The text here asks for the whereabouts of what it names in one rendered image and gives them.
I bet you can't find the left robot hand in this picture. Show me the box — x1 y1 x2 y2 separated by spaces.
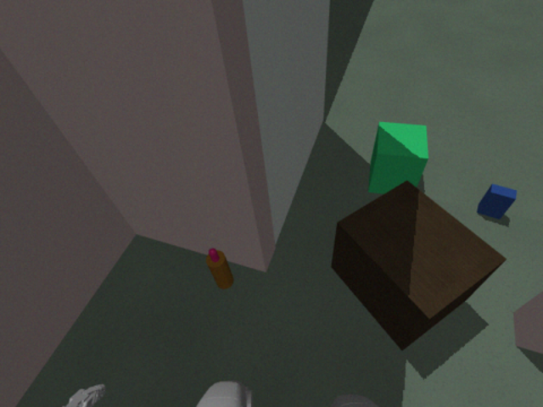
63 384 106 407

